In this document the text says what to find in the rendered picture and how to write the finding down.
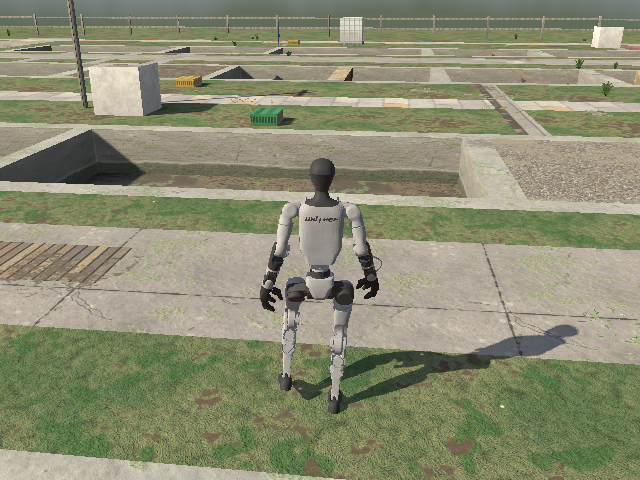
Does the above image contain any robot right forearm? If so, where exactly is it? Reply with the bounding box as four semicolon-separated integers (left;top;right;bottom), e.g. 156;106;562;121
358;241;377;281

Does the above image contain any right robot hand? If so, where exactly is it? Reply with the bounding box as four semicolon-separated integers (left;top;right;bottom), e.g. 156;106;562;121
356;278;379;299

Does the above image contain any right robot upper arm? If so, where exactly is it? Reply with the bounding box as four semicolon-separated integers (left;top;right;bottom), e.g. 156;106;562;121
342;202;369;257

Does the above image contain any robot left shin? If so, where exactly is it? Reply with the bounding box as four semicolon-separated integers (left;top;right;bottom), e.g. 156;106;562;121
282;311;297;378

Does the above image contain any left robot upper arm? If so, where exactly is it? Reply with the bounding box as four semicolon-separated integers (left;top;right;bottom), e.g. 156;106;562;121
274;201;301;258

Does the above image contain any robot right foot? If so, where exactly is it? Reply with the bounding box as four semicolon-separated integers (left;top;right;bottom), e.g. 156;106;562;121
327;388;342;414

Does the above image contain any left robot hand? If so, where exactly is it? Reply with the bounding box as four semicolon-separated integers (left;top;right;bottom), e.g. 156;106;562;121
259;286;283;312

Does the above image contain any robot left forearm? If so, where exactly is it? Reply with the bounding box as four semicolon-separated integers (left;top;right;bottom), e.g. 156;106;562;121
262;242;284;289

